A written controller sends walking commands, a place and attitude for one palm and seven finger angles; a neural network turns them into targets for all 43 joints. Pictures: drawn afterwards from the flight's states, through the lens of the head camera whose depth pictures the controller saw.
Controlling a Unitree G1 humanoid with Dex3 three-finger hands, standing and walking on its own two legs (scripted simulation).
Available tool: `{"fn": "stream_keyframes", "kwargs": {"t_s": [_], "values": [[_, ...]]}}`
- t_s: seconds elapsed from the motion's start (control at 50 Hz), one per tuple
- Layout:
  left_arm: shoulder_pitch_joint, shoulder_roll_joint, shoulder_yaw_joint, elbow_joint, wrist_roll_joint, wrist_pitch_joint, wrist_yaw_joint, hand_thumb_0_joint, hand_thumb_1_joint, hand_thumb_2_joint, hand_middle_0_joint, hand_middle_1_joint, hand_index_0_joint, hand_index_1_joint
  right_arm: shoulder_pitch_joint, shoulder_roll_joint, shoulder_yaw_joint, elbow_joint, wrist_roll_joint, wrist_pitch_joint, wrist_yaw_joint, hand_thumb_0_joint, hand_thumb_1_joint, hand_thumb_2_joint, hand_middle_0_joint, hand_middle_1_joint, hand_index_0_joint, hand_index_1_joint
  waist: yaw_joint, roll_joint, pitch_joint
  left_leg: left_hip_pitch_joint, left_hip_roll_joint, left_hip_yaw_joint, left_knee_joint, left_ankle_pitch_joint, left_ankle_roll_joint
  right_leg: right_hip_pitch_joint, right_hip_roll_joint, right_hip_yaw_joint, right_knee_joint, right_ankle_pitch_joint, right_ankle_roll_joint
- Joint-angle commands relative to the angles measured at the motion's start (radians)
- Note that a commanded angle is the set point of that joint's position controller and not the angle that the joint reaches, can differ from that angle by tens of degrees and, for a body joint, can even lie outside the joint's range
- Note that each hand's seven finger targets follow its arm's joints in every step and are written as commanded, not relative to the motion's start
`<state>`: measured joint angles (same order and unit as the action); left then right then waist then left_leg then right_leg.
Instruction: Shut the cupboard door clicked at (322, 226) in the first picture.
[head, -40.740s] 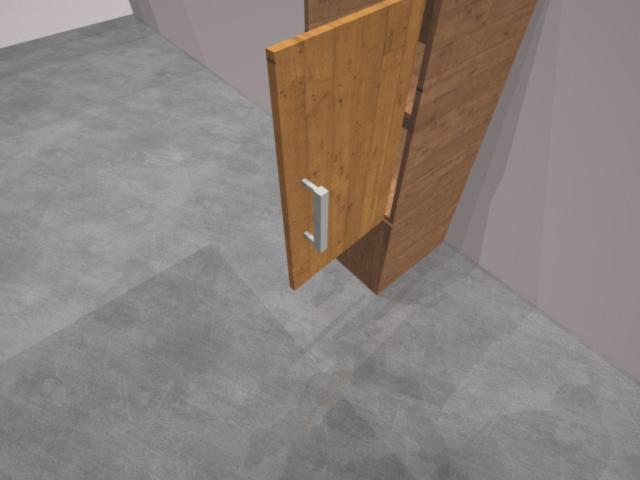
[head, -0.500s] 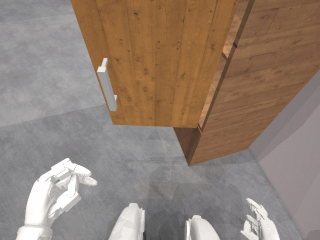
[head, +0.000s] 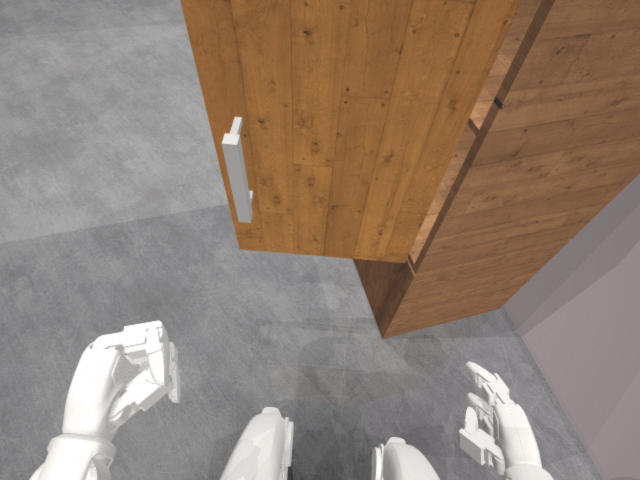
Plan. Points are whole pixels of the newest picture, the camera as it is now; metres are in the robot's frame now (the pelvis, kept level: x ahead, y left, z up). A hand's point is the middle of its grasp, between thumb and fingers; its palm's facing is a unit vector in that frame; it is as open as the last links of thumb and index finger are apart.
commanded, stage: raise the hand and make a fist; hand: left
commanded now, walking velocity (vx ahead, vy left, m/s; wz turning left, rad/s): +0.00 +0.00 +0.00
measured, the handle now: (241, 173) +0.52 +0.17 +0.03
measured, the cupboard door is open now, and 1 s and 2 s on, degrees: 71 71 71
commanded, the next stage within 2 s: bring the fist close to the handle in 0.52 s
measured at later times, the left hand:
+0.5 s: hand (190, 370) +0.23 +0.17 +0.04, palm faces +0.00 -1.00 -0.04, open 3.1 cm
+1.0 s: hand (215, 312) +0.29 +0.16 +0.04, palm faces -0.04 -1.00 -0.01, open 3.1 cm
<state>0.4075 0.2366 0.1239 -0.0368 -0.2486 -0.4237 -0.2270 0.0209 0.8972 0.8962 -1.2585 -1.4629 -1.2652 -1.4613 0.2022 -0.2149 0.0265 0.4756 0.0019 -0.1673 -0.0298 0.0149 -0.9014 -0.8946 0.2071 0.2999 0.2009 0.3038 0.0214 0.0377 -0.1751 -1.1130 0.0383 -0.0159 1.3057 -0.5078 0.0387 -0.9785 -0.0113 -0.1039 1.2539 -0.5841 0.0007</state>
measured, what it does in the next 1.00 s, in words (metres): stands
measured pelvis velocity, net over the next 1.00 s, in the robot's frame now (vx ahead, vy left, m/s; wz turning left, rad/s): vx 0.00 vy -0.01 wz -0.01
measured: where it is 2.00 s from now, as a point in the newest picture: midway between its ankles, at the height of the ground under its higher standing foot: outside the picture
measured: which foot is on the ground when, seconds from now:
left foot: down 0.00-1.00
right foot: down 0.00-1.00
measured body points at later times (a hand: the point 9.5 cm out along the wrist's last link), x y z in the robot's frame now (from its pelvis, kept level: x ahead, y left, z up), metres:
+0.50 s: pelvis +0.00 -0.02 +0.00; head +0.08 -0.01 +0.44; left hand +0.22 +0.22 +0.05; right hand +0.19 -0.26 -0.08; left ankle +0.06 +0.09 -0.62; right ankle +0.02 -0.13 -0.62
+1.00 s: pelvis +0.00 -0.01 +0.00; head +0.09 -0.01 +0.44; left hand +0.29 +0.21 +0.04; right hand +0.17 -0.26 -0.09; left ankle +0.06 +0.09 -0.62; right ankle +0.01 -0.13 -0.62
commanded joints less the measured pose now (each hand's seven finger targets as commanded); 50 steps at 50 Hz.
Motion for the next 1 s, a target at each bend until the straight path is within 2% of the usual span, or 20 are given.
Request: {"fn": "stream_keyframes", "kwargs": {"t_s": [0.0,0.02,0.04,0.12,0.16,0.24,0.34,0.4,0.48,0.5,0.6,0.64,0.7,0.74,0.76,0.8,0.84,0.88,0.94,0.98], "values": [[-0.042,0.1,0.065,-0.204,-0.024,-0.064,-0.011,0.0,0.9,0.9,-1.3,-1.5,-1.3,-1.5,-0.01,-0.155,-0.075,-0.138,0.01,-0.046,-0.021,0.0,-0.9,-0.9,0.2,0.3,0.2,0.3,-0.022,0.056,-0.223,0.302,-0.017,-0.093,-0.247,0.083,-0.029,0.012,0.051,0.02,-0.155,0.125,-0.041],[-0.045,0.104,0.074,-0.204,-0.029,-0.064,-0.013,0.0,0.9,0.9,-1.3,-1.5,-1.3,-1.5,-0.007,-0.154,-0.077,-0.136,0.01,-0.046,-0.022,0.0,-0.9,-0.9,0.2,0.3,0.2,0.3,-0.023,0.034,-0.237,0.298,-0.018,-0.087,-0.238,0.1,-0.027,0.024,0.051,0.023,-0.158,0.135,-0.039],[-0.037,0.115,0.087,-0.185,-0.029,-0.058,-0.014,0.0,0.9,0.9,-1.3,-1.5,-1.3,-1.5,-0.004,-0.154,-0.076,-0.134,0.01,-0.044,-0.024,0.0,-0.9,-0.9,0.2,0.3,0.2,0.3,-0.016,0.035,-0.228,0.285,-0.02,-0.083,-0.233,0.113,-0.025,0.037,0.054,0.027,-0.159,0.141,-0.042],[-0.042,0.105,0.083,-0.193,-0.042,-0.062,-0.019,0.0,0.9,0.9,-1.3,-1.5,-1.3,-1.5,-0.008,-0.151,-0.079,-0.129,0.014,-0.046,-0.023,0.0,-0.9,-0.9,0.2,0.3,0.2,0.3,-0.017,0.031,-0.237,0.271,-0.024,-0.062,-0.212,0.134,-0.021,0.052,0.049,0.039,-0.169,0.145,-0.038],[-0.035,0.115,0.092,-0.195,-0.044,-0.066,-0.018,0.0,0.9,0.9,-1.3,-1.5,-1.3,-1.5,-0.007,-0.151,-0.081,-0.13,0.013,-0.047,-0.024,0.0,-0.9,-0.9,0.2,0.3,0.2,0.3,-0.013,0.023,-0.259,0.27,-0.025,-0.057,-0.203,0.156,-0.019,0.065,0.048,0.044,-0.165,0.162,-0.038],[-0.028,0.118,0.096,-0.177,-0.046,-0.069,-0.012,0.0,0.9,0.9,-1.3,-1.5,-1.3,-1.5,-0.007,-0.148,-0.083,-0.123,0.014,-0.044,-0.024,0.0,-0.9,-0.9,0.2,0.3,0.2,0.3,-0.013,0.014,-0.234,0.241,-0.027,-0.049,-0.192,0.156,-0.017,0.073,0.049,0.057,-0.172,0.16,-0.037],[-0.03,0.121,0.101,-0.169,-0.046,-0.077,-0.009,0.0,0.9,0.9,-1.3,-1.5,-1.3,-1.5,-0.004,-0.146,-0.086,-0.123,0.015,-0.035,-0.026,0.0,-0.9,-0.9,0.2,0.3,0.2,0.3,-0.015,-0.007,-0.235,0.218,-0.028,-0.034,-0.173,0.166,-0.014,0.096,0.044,0.076,-0.178,0.168,-0.034],[-0.039,0.108,0.088,-0.179,-0.046,-0.087,-0.009,0.0,0.9,0.9,-1.3,-1.5,-1.3,-1.5,-0.008,-0.145,-0.086,-0.125,0.017,-0.035,-0.026,0.0,-0.9,-0.9,0.2,0.3,0.2,0.3,-0.018,0.003,-0.242,0.225,-0.028,-0.028,-0.17,0.162,-0.013,0.088,0.039,0.084,-0.182,0.164,-0.031],[-0.047,0.104,0.081,-0.164,-0.047,-0.088,-0.014,0.0,0.9,0.9,-1.3,-1.5,-1.3,-1.5,-0.009,-0.143,-0.084,-0.126,0.018,-0.03,-0.028,0.0,-0.9,-0.9,0.2,0.3,0.2,0.3,-0.024,-0.027,-0.229,0.201,-0.028,-0.025,-0.158,0.146,-0.011,0.095,0.036,0.103,-0.197,0.139,-0.026],[-0.048,0.11,0.085,-0.173,-0.045,-0.091,-0.013,0.0,0.9,0.9,-1.3,-1.5,-1.3,-1.5,-0.01,-0.143,-0.086,-0.127,0.018,-0.03,-0.029,0.0,-0.9,-0.9,0.2,0.3,0.2,0.3,-0.019,-0.005,-0.231,0.205,-0.028,-0.023,-0.158,0.149,-0.012,0.093,0.035,0.104,-0.194,0.141,-0.028],[-0.049,0.105,0.083,-0.158,-0.049,-0.089,-0.019,0.0,0.9,0.9,-1.3,-1.5,-1.3,-1.5,-0.009,-0.142,-0.083,-0.126,0.019,-0.025,-0.029,0.0,-0.9,-0.9,0.2,0.3,0.2,0.3,-0.024,-0.024,-0.223,0.198,-0.028,-0.023,-0.153,0.147,-0.01,0.094,0.035,0.108,-0.199,0.145,-0.026],[-0.128,0.112,0.076,-0.156,-0.045,-0.09,-0.016,0.0,0.9,0.9,-1.3,-1.5,-1.3,-1.5,0.0,-0.146,-0.079,-0.118,0.016,-0.025,-0.031,0.0,-0.9,-0.9,0.2,0.3,0.2,0.3,-0.038,-0.006,-0.208,0.186,-0.028,-0.025,-0.141,0.138,-0.008,0.075,0.038,0.109,-0.193,0.133,-0.028],[-0.254,0.117,0.075,-0.112,-0.037,-0.096,-0.015,0.0,0.9,0.9,-1.3,-1.5,-1.3,-1.5,0.002,-0.154,-0.076,-0.101,0.015,-0.029,-0.035,0.0,-0.9,-0.9,0.2,0.3,0.2,0.3,-0.056,-0.023,-0.202,0.172,-0.025,-0.029,-0.128,0.099,-0.007,0.032,0.036,0.115,-0.199,0.075,-0.025],[-0.306,0.135,0.091,-0.086,-0.039,-0.09,-0.016,0.0,0.9,0.9,-1.3,-1.5,-1.3,-1.5,0.009,-0.16,-0.074,-0.093,0.014,-0.03,-0.039,0.0,-0.9,-0.9,0.2,0.3,0.2,0.3,-0.053,-0.013,-0.218,0.17,-0.025,-0.028,-0.124,0.1,-0.005,0.04,0.039,0.119,-0.199,0.075,-0.029],[-0.324,0.136,0.093,-0.079,-0.039,-0.088,-0.019,0.0,0.9,0.9,-1.3,-1.5,-1.3,-1.5,0.0,-0.159,-0.075,-0.089,0.016,-0.031,-0.038,0.0,-0.9,-0.9,0.2,0.3,0.2,0.3,-0.043,0.006,-0.25,0.181,-0.025,-0.025,-0.127,0.109,-0.007,0.049,0.034,0.121,-0.192,0.086,-0.029],[-0.333,0.105,0.061,-0.071,-0.038,-0.071,-0.021,0.0,0.9,0.9,-1.3,-1.5,-1.3,-1.5,0.004,-0.16,-0.075,-0.092,0.018,-0.031,-0.034,0.0,-0.9,-0.9,0.2,0.3,0.2,0.3,-0.04,0.025,-0.276,0.226,-0.025,-0.03,-0.15,0.13,-0.007,0.051,0.038,0.1,-0.187,0.125,-0.031],[-0.364,0.134,0.084,-0.048,-0.031,-0.047,-0.013,0.0,0.9,0.9,-1.3,-1.5,-1.3,-1.5,0.014,-0.166,-0.074,-0.085,0.018,-0.025,-0.033,0.0,-0.9,-0.9,0.2,0.3,0.2,0.3,-0.035,0.027,-0.294,0.243,-0.023,-0.034,-0.164,0.153,-0.007,0.068,0.042,0.087,-0.181,0.157,-0.033],[-0.39,0.112,0.062,-0.028,-0.022,-0.029,-0.001,0.0,0.9,0.9,-1.3,-1.5,-1.3,-1.5,0.013,-0.164,-0.073,-0.086,0.018,-0.018,-0.026,0.0,-0.9,-0.9,0.2,0.3,0.2,0.3,-0.035,0.024,-0.299,0.264,-0.023,-0.037,-0.181,0.165,-0.01,0.068,0.039,0.076,-0.179,0.181,-0.031],[-0.419,0.114,0.073,0.023,-0.01,-0.016,0.029,0.0,0.9,0.9,-1.3,-1.5,-1.3,-1.5,0.02,-0.167,-0.073,-0.078,0.014,-0.006,-0.021,0.0,-0.9,-0.9,0.2,0.3,0.2,0.3,-0.034,0.007,-0.299,0.269,-0.023,-0.039,-0.191,0.174,-0.011,0.073,0.042,0.069,-0.178,0.194,-0.031],[-0.48,0.112,0.077,0.07,0.0,-0.02,0.046,0.0,0.9,0.9,-1.3,-1.5,-1.3,-1.5,0.022,-0.166,-0.073,-0.067,0.012,0.004,-0.018,0.0,-0.9,-0.9,0.2,0.3,0.2,0.3,-0.045,-0.016,-0.28,0.256,-0.021,-0.035,-0.191,0.16,-0.012,0.064,0.038,0.07,-0.184,0.187,-0.027]]}}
